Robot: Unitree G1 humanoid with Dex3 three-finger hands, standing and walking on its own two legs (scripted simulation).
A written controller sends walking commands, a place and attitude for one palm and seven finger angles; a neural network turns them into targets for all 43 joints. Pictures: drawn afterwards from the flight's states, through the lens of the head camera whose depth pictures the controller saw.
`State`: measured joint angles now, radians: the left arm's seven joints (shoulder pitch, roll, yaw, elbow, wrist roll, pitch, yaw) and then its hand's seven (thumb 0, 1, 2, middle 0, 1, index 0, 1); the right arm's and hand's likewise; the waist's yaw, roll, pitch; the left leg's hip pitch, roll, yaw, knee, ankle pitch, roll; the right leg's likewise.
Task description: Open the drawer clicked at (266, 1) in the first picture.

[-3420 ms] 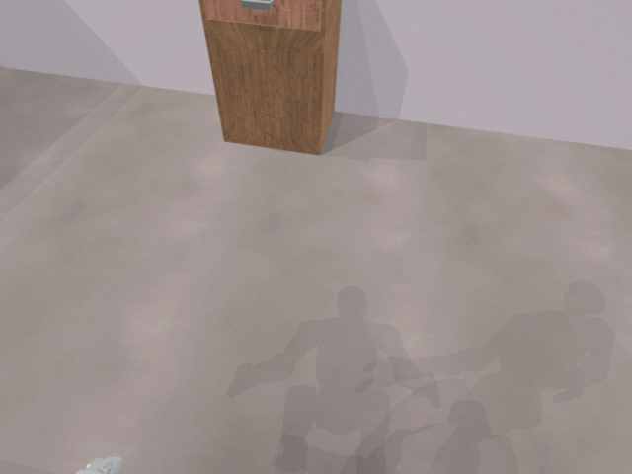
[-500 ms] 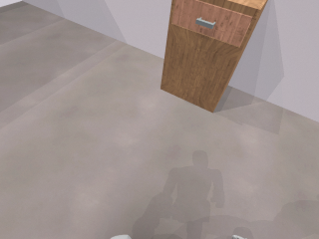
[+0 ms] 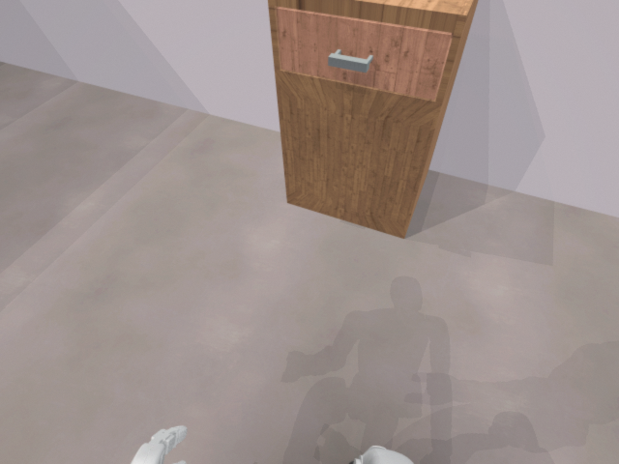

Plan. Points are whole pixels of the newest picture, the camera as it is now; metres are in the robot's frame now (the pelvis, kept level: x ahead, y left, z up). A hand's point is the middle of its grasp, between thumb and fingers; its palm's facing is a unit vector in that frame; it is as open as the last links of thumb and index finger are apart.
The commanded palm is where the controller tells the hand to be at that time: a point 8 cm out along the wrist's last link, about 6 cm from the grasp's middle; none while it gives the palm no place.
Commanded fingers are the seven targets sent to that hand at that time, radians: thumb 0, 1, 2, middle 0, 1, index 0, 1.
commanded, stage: walk to a spot facing it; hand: left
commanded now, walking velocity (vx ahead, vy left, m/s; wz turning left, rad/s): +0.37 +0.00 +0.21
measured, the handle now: (351, 59) +1.12 -0.11 -0.03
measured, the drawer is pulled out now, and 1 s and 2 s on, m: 0.00 0.00 0.00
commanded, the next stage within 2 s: turn to face it in 0.40 s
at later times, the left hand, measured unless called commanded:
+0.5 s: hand out of the picture +0.08 +0.19 -0.17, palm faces +0.26 -0.96 -0.13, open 7.4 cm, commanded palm none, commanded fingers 0.00 0.90 0.90 -0.20 -0.30 -0.20 -0.30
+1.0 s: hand (181, 308) +0.40 +0.25 -0.15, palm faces -0.04 -0.96 -0.27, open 7.4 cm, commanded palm none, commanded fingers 0.00 0.90 0.90 -0.20 -0.30 -0.20 -0.30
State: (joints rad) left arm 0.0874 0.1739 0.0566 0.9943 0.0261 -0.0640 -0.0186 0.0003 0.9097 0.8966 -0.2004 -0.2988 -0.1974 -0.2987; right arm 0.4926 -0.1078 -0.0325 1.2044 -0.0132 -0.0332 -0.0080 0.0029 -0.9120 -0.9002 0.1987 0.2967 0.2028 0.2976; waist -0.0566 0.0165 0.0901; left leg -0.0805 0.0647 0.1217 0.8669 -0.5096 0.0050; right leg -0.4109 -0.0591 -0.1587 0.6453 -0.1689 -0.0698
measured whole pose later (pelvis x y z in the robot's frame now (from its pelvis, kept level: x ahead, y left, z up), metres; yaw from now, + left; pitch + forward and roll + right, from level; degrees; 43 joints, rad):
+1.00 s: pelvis +0.30 +0.05 +0.00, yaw -5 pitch -1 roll +1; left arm 0.17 0.20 0.08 0.95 0.03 0.02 -0.01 0.00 0.91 0.90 -0.20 -0.30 -0.20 -0.30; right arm 0.24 -0.19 -0.06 1.01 -0.02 0.02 -0.01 0.00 -0.92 -0.90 0.20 0.30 0.20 0.30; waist -0.01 0.04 0.09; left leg -0.23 0.16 0.32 0.75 -0.45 -0.02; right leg -0.34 -0.04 -0.12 0.65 -0.28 -0.03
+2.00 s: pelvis +0.34 +0.04 +0.03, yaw -23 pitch -1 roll +0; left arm 0.31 0.14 0.03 1.08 0.02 -0.03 0.01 0.00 0.91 0.90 -0.20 -0.30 -0.20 -0.30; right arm 0.29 -0.21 -0.06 1.08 -0.03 0.03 0.01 0.01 -0.91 -0.90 0.20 0.30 0.20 0.30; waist -0.03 0.04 0.02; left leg -0.49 0.12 0.10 0.98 -0.33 -0.05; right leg -0.05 0.01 -0.11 0.37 -0.31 -0.03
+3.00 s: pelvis +0.58 -0.08 +0.01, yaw -25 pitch -1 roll -1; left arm 0.24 0.15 0.04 1.06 0.02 0.03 0.04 0.00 0.92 0.90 -0.20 -0.30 -0.20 -0.30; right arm 0.16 -0.19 -0.04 1.03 -0.01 0.04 -0.02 0.00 -0.93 -0.90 0.19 0.30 0.20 0.30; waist 0.02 0.01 0.09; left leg -0.31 0.05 0.09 0.56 -0.19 -0.01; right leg -0.20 -0.03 -0.16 0.55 -0.33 -0.02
